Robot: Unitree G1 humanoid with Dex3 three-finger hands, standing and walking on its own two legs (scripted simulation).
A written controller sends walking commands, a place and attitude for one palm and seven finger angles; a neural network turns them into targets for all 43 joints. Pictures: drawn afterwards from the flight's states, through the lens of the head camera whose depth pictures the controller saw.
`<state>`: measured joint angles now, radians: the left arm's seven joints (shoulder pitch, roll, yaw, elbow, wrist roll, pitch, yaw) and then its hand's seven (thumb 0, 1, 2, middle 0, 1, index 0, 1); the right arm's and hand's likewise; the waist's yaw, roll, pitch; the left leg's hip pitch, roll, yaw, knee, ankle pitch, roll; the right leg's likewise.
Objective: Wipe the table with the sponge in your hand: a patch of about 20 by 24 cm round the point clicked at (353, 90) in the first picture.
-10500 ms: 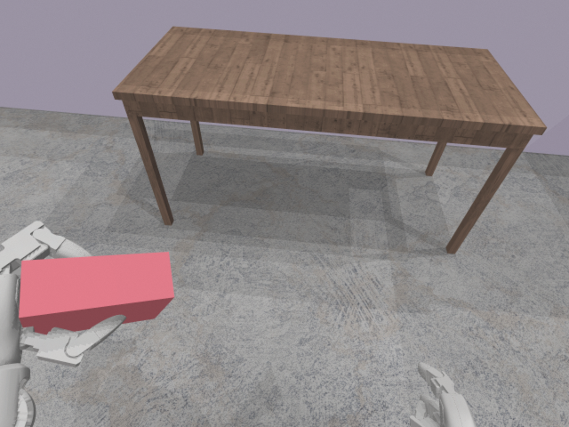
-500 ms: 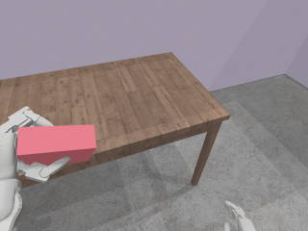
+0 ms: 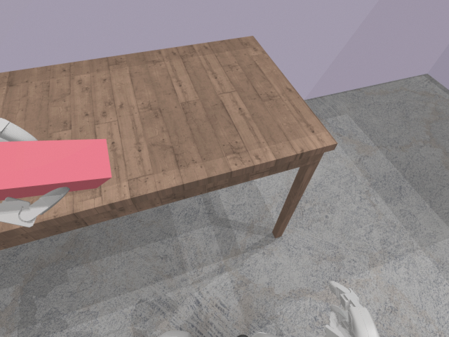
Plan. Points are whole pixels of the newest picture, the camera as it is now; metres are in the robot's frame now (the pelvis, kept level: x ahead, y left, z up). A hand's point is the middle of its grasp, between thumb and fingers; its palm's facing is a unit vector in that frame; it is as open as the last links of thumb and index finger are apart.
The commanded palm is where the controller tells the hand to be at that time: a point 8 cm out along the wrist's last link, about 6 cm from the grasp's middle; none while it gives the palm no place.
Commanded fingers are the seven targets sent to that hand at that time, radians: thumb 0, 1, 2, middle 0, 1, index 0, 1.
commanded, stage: look again from close up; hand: left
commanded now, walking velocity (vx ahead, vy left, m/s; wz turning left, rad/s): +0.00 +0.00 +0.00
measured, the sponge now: (66, 168) +0.28 +0.25 +0.18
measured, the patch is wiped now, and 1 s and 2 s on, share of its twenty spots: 0.00 0.00 0.00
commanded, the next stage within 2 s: come to a stop and stand still in 0.18 s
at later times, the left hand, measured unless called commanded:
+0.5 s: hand (39, 161) +0.28 +0.29 +0.18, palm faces +0.36 -0.86 -0.36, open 9.4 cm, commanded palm +0.22 +0.32 +0.19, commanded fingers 0.00 0.10 1.30 -1.20 -1.60 -1.20 -1.60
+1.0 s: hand (33, 191) +0.25 +0.28 +0.17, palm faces +0.39 -0.84 -0.36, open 9.4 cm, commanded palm +0.19 +0.31 +0.19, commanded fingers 0.00 0.10 1.30 -1.20 -1.60 -1.20 -1.60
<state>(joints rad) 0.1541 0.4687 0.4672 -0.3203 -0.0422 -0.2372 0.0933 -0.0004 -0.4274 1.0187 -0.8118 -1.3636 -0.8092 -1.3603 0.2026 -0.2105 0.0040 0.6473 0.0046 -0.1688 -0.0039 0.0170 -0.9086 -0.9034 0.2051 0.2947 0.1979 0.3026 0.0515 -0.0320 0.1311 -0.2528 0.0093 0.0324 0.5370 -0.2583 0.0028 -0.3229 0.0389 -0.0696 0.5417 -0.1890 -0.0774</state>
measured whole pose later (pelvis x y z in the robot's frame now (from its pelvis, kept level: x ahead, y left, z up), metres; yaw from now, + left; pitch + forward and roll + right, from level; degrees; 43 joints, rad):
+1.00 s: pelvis +0.02 +0.03 +0.01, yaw -1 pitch -2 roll -1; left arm 0.40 0.33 0.33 -0.39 -0.03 -0.17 0.11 0.00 -0.42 1.02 -0.80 -1.37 -0.80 -1.37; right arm 0.24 -0.21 0.03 0.57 0.00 -0.09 -0.03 0.02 -0.91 -0.90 0.21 0.30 0.20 0.30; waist 0.03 0.01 0.03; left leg -0.16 0.00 0.07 0.42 -0.23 0.04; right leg -0.20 0.03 -0.03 0.35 -0.12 -0.03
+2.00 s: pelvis +0.05 +0.05 +0.01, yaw +0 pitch +2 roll -1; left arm 0.25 0.49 0.43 -0.41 0.01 -0.23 0.05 0.00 -0.43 1.03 -0.80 -1.38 -0.80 -1.37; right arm 0.17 -0.19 0.02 0.55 -0.01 -0.13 0.00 0.01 -0.91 -0.90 0.21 0.29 0.20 0.30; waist 0.07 -0.02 0.06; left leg -0.23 -0.03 0.04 0.49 -0.30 0.05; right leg -0.27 0.01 -0.04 0.45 -0.21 -0.01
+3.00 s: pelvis +0.03 +0.05 +0.01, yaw +1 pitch -2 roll -1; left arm 0.39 0.35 0.34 -0.42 -0.01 -0.25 0.11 0.00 -0.43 1.03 -0.80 -1.38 -0.80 -1.38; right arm 0.23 -0.19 0.03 0.58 0.00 -0.16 -0.01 0.02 -0.91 -0.90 0.21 0.30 0.20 0.30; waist 0.03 -0.04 0.07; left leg -0.16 -0.04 0.04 0.43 -0.24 0.06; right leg -0.20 0.01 -0.02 0.38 -0.15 0.00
